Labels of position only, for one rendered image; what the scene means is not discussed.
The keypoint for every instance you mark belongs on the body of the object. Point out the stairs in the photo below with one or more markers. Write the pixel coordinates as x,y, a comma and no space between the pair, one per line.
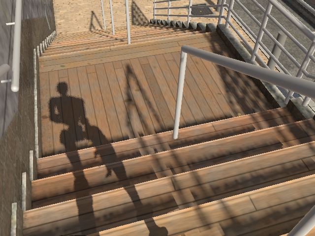
100,38
250,175

